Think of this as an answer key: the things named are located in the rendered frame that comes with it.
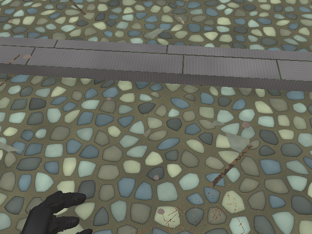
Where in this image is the left robot hand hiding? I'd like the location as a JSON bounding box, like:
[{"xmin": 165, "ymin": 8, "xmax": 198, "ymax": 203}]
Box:
[{"xmin": 19, "ymin": 190, "xmax": 93, "ymax": 234}]

